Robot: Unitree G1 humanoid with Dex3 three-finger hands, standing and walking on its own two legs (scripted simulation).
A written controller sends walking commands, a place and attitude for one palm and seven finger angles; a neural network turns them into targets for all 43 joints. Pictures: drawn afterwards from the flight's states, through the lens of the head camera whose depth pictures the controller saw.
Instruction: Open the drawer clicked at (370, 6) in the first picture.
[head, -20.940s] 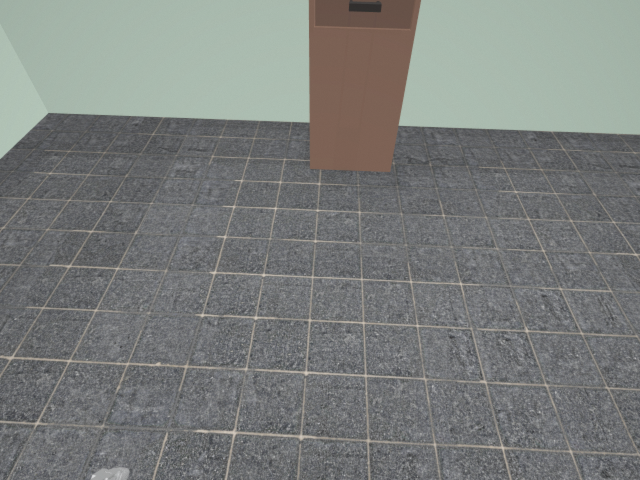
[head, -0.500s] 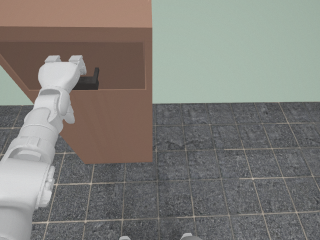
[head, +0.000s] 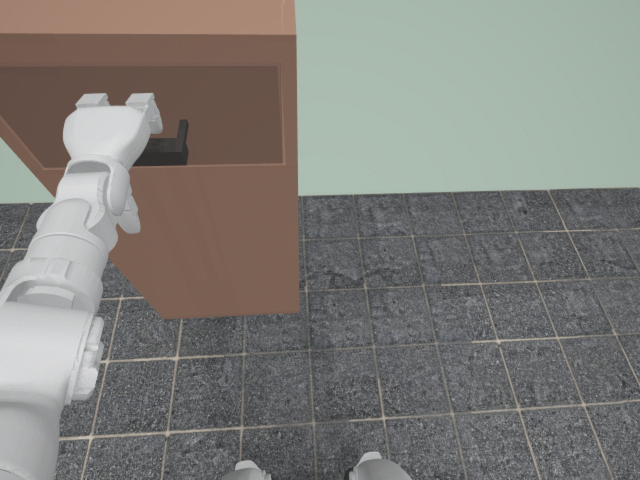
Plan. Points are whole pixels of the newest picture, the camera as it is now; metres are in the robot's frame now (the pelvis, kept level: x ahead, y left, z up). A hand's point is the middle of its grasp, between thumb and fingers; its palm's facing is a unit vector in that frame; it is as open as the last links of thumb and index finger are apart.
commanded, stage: lift the fingers back up to retry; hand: left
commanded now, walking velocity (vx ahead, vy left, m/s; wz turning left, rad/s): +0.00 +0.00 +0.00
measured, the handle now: (143, 139) +0.56 +0.21 +0.06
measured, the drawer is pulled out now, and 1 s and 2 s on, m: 0.00 0.00 0.00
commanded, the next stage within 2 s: re-aim the fingers above the handle in 0.74 s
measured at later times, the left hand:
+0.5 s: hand (114, 132) +0.52 +0.22 +0.12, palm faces +0.00 -0.02 -1.00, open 13.8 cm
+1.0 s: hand (111, 134) +0.51 +0.22 +0.12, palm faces -0.01 -0.03 -1.00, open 13.8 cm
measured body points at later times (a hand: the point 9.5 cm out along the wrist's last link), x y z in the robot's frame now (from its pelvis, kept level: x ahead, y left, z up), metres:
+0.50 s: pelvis +0.03 +0.00 +0.02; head +0.10 +0.00 +0.46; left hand +0.51 +0.22 +0.17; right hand +0.05 -0.27 -0.11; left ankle +0.01 +0.10 -0.70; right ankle +0.01 -0.13 -0.70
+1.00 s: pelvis +0.04 -0.01 +0.02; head +0.10 -0.02 +0.47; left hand +0.50 +0.22 +0.18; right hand +0.10 -0.29 -0.11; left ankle +0.01 +0.10 -0.70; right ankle +0.01 -0.13 -0.70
